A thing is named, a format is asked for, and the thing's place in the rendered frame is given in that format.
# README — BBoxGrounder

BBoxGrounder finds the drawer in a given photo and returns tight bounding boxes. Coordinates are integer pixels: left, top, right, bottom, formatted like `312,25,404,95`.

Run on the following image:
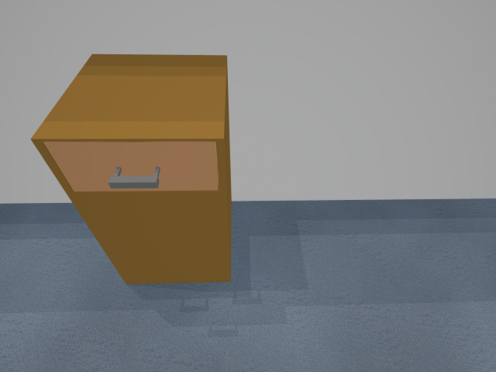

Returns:
44,141,219,191

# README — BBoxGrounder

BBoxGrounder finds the cabinet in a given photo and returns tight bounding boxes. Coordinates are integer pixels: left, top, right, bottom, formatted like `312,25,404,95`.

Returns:
31,54,232,284

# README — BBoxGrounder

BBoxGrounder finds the handle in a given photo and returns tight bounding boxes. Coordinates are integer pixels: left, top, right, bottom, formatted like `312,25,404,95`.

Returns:
108,167,160,188

